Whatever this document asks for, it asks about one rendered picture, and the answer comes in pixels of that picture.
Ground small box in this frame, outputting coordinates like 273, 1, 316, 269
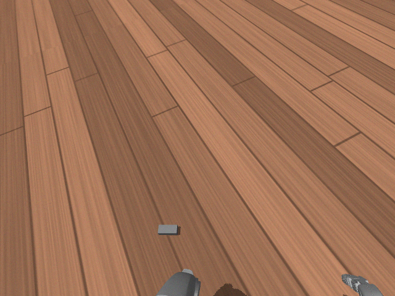
158, 224, 178, 235

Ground right robot hand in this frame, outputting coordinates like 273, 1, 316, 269
341, 274, 383, 296

